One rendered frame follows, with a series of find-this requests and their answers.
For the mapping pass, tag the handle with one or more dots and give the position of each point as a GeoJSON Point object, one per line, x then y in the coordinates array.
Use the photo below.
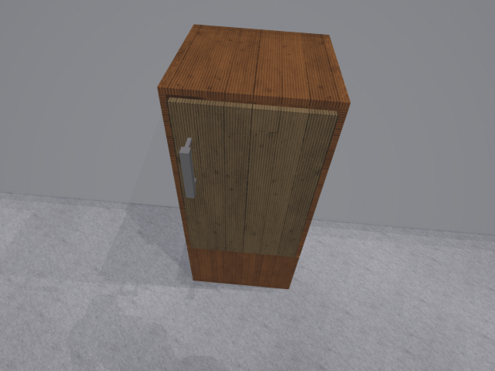
{"type": "Point", "coordinates": [187, 169]}

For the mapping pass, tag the cupboard door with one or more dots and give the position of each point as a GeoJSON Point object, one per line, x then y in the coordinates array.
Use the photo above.
{"type": "Point", "coordinates": [256, 168]}

